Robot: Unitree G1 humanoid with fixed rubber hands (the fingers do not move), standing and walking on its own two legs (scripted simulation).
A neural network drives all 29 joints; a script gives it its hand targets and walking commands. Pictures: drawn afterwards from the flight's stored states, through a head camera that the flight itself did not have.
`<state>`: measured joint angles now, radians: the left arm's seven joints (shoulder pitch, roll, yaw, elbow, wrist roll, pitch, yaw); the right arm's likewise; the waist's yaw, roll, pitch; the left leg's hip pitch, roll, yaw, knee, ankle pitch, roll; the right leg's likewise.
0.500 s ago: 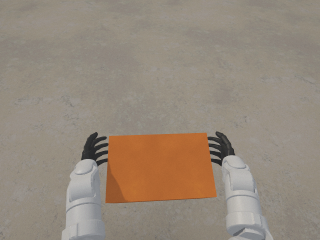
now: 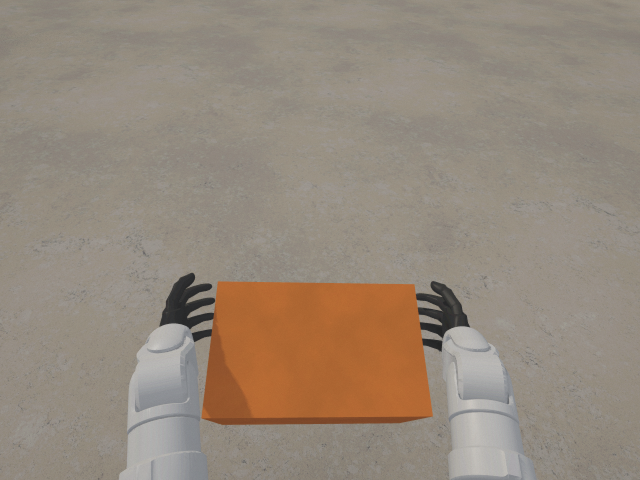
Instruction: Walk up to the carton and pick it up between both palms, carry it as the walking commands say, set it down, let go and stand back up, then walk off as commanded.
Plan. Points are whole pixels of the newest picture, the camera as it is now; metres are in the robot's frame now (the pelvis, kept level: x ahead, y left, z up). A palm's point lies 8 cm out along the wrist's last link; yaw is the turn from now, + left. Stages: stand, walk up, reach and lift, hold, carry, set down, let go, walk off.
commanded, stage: reach and lift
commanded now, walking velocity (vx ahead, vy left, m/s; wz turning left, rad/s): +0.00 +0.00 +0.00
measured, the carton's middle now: (314, 357) +0.31 +0.02 -0.04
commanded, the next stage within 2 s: hold in 1.00 s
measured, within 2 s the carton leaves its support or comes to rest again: neither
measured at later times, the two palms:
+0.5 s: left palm (186, 330) +0.29 +0.19 +0.05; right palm (462, 343) +0.28 -0.17 +0.05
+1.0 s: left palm (185, 337) +0.28 +0.19 +0.05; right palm (464, 349) +0.28 -0.17 +0.05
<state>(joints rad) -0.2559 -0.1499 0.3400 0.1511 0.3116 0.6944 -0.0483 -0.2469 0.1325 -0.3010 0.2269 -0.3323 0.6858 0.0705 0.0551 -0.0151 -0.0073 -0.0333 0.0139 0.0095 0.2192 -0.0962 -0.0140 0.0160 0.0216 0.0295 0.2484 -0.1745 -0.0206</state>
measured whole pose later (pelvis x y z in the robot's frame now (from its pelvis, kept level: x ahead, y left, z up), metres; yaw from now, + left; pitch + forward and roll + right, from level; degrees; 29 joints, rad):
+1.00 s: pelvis +0.00 +0.01 +0.00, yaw +1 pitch -5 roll +0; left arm -0.21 -0.14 0.29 0.14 0.31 0.71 -0.05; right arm -0.21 0.13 -0.29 0.16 -0.33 0.70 0.08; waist -0.01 -0.01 0.00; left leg -0.05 0.00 0.00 0.25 -0.11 0.00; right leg 0.01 0.01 0.02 0.26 -0.18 -0.01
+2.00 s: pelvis +0.00 +0.02 +0.00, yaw +0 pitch -6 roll +0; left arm -0.21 -0.14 0.28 0.12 0.31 0.71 -0.04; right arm -0.19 0.14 -0.29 0.13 -0.32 0.70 0.06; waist 0.01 -0.02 0.03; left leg -0.04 -0.01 0.01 0.23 -0.10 0.01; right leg 0.02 0.00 0.04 0.25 -0.17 0.00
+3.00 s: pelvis +0.13 +0.09 -0.01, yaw +18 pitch +5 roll +0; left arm -0.07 -0.13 0.16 -0.48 0.11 1.17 0.16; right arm -0.07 0.13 -0.10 -0.45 -0.14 1.19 -0.16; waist 0.00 -0.01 -0.12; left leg -0.29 -0.04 0.06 0.45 -0.25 0.06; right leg -0.49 -0.12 -0.06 1.04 -0.39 0.04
